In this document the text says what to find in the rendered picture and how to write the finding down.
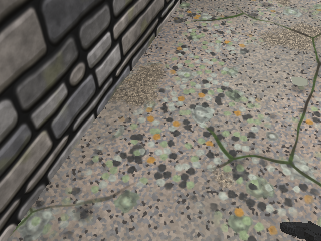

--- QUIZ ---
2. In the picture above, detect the robot right hand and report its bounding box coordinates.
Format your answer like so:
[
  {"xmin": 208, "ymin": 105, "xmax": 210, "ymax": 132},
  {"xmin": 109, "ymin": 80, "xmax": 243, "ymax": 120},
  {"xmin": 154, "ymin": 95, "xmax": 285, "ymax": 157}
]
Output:
[{"xmin": 280, "ymin": 221, "xmax": 321, "ymax": 241}]

